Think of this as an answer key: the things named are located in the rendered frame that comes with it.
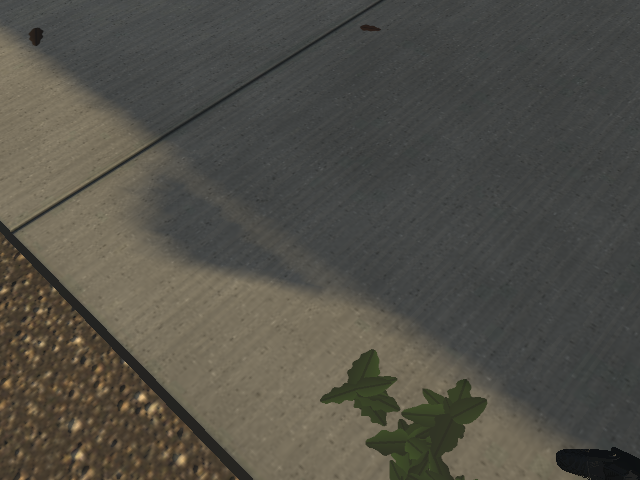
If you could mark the right robot hand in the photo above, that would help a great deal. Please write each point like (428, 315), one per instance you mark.
(599, 464)

